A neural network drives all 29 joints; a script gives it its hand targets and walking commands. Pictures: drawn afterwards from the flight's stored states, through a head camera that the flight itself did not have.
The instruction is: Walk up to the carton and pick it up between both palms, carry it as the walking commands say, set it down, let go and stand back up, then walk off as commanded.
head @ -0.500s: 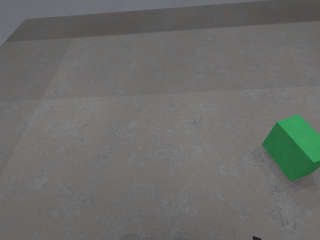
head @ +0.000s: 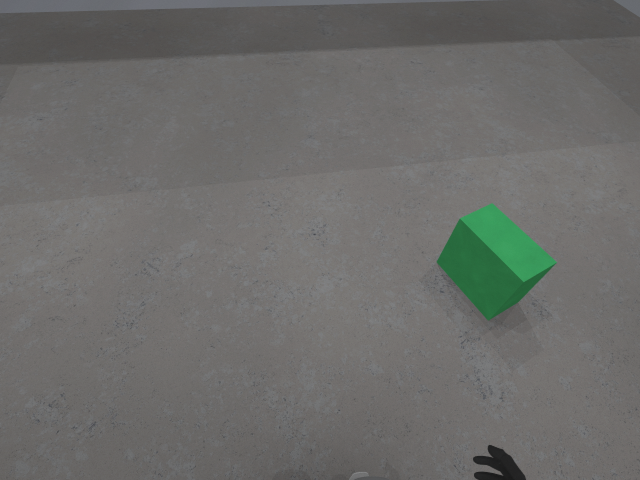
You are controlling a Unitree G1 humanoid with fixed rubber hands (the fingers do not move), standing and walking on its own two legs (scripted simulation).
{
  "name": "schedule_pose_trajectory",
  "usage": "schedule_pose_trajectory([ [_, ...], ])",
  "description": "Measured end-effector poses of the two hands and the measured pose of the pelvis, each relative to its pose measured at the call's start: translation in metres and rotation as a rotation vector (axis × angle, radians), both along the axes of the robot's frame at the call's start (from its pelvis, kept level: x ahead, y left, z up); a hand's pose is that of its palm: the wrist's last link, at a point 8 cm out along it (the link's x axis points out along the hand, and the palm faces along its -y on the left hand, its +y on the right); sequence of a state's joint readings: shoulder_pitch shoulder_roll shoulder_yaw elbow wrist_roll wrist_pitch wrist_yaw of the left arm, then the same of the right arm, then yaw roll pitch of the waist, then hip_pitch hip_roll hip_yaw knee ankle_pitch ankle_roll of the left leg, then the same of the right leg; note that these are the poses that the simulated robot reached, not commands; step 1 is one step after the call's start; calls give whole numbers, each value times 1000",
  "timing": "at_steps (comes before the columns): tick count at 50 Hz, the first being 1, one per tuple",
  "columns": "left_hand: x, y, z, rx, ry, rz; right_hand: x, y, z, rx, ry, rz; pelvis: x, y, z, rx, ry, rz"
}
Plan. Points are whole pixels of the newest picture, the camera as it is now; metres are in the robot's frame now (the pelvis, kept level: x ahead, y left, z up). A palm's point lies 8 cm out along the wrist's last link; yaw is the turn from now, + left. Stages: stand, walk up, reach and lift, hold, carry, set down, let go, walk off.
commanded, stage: walk off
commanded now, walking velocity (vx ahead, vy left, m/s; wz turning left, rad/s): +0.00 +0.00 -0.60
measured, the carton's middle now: (490, 262) +0.89 -0.58 -0.64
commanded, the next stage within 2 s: stand in 0.22 s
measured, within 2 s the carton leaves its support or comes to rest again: neither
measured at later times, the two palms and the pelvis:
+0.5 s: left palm (239, 435) +0.19 +0.13 -0.11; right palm out of the picture -0.03 -0.34 -0.14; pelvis +0.01 -0.07 +0.00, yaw -14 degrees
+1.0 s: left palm out of the picture +0.07 +0.14 -0.14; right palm out of the picture +0.00 -0.32 -0.13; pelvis +0.03 -0.08 +0.01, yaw -15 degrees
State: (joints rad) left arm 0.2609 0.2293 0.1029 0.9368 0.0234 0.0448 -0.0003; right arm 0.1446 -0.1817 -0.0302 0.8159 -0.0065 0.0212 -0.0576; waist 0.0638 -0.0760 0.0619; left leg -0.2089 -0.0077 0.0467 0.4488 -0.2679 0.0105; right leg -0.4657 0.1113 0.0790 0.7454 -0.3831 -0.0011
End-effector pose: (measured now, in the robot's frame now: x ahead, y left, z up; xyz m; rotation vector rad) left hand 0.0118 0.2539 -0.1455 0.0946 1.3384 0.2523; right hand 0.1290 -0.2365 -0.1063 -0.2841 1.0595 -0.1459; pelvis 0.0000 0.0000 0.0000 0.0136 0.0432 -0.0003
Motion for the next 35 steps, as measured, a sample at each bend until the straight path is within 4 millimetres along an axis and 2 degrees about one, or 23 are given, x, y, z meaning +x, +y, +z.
schedule_pose_trajectory([
  [6,49,4,3,-12,-55,-142,-38,-20,9,-30,1,-111,0,-1,3,-23,-21,-99],
  [10,90,-9,6,-15,-88,-234,-67,-38,8,-30,0,-189,2,-10,1,-32,-30,-163],
  [13,130,-30,11,-7,-140,-314,-100,-55,-2,-22,41,-257,3,-22,-3,-28,-34,-199],
  [16,169,-61,17,8,-209,-404,-140,-75,-20,-3,120,-333,5,-40,-11,-16,-32,-228],
  [19,195,-95,25,25,-277,-477,-173,-93,-36,27,210,-402,7,-54,-15,-41,-37,-231],
  [22,196,-114,36,41,-304,-485,-177,-100,-34,61,238,-436,8,-65,-7,-21,-43,-241],
  [26,177,-130,38,32,-259,-461,-152,-100,-29,96,191,-392,9,-75,3,-2,-51,-255],
  [31,144,-140,22,-14,-177,-427,-117,-98,-23,97,109,-344,9,-80,3,-6,-53,-264],
  [35,117,-138,5,-50,-108,-387,-107,-89,-24,87,85,-319,13,-79,-3,-33,-60,-258],
])
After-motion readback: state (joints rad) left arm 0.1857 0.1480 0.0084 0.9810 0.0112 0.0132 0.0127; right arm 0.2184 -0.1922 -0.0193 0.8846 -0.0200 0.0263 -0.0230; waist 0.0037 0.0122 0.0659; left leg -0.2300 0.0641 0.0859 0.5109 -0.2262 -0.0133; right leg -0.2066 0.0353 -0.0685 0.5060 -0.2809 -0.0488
